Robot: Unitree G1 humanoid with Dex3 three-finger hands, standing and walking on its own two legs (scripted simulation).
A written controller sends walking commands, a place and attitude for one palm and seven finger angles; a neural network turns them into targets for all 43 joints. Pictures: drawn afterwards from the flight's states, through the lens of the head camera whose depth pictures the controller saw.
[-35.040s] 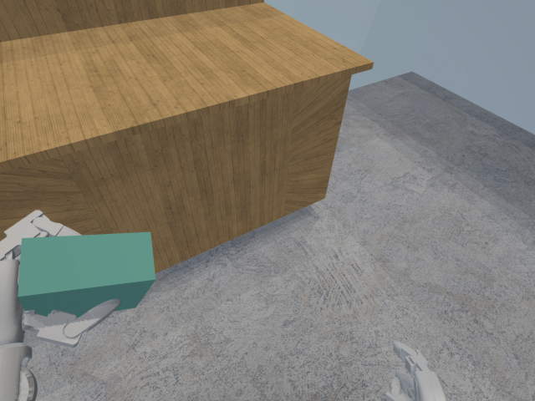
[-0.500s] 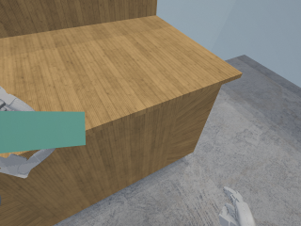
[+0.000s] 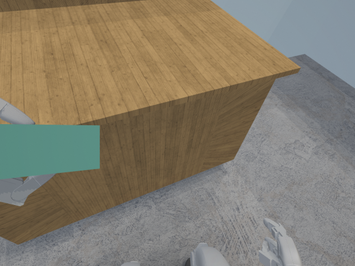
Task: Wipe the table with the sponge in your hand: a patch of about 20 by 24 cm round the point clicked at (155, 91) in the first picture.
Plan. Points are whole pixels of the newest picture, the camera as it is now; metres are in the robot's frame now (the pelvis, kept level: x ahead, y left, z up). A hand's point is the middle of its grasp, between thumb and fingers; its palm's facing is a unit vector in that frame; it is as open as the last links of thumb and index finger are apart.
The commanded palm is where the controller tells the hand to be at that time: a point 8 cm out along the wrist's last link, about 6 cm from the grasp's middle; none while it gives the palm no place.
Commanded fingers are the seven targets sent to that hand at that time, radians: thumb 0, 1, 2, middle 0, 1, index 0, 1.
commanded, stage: step back with the hand held close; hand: left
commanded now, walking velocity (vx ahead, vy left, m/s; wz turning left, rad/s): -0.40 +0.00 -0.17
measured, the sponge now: (55, 144) +0.24 +0.19 +0.22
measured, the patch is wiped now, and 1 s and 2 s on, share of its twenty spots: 1.00 1.00 1.00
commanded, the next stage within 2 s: stop stepping back and stand still in 0.16 s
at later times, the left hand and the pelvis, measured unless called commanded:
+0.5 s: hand out of the picture +0.10 +0.19 +0.26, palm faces +0.36 -0.83 -0.43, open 9.6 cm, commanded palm +0.06 +0.24 +0.26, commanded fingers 0.00 0.10 1.30 -1.20 -1.60 -1.20 -1.60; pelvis -0.13 -0.02 +0.02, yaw -5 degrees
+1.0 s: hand out of the picture +0.06 +0.18 +0.27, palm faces +0.40 -0.84 -0.37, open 9.6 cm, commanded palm +0.01 +0.23 +0.26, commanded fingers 0.00 0.10 1.30 -1.20 -1.60 -1.20 -1.60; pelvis -0.17 -0.04 +0.03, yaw -4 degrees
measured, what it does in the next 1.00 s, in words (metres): walks backwards: right foot, then left foot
